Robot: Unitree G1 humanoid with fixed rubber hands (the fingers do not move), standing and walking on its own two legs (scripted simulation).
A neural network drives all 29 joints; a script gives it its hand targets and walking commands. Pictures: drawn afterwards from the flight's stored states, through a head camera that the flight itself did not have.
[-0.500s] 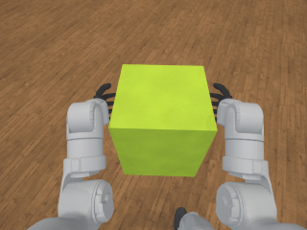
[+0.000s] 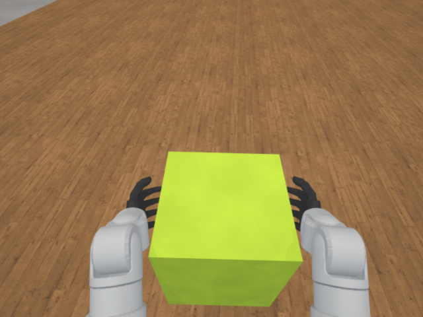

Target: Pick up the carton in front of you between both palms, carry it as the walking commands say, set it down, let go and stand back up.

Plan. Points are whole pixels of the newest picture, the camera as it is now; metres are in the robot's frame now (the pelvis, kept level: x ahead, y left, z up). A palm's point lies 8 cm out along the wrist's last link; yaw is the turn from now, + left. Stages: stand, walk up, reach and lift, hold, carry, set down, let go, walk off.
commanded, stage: carry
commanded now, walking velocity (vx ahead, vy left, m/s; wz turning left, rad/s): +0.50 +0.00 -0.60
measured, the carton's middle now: (221, 232) +0.28 +0.01 +0.02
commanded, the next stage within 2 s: none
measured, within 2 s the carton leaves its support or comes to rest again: neither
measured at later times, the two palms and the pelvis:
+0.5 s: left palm (217, 123) +0.56 +0.02 +0.08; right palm (336, 141) +0.50 -0.27 +0.08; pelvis +0.28 -0.07 +0.00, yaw -9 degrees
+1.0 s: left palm (200, 70) +0.88 +0.09 +0.08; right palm (285, 71) +0.88 -0.21 +0.08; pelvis +0.61 -0.06 +0.00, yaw +2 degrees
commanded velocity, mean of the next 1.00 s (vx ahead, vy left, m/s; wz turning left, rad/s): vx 0.50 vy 0.00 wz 0.26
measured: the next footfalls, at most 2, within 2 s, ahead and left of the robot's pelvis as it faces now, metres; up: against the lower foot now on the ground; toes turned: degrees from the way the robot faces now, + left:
right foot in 0.38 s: +0.34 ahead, -0.17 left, +0.00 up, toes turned -22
left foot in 0.88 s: +0.73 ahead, -0.01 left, +0.00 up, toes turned +10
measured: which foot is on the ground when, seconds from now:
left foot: down 0.00-0.40, up 0.42-0.86, down 0.88-1.00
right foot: up 0.00-0.36, down 0.38-0.88, up 0.90-1.00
